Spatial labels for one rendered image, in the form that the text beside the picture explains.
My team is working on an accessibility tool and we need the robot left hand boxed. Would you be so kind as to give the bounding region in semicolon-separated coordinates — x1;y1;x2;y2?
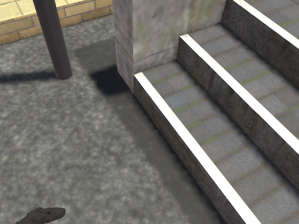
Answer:
15;207;65;224

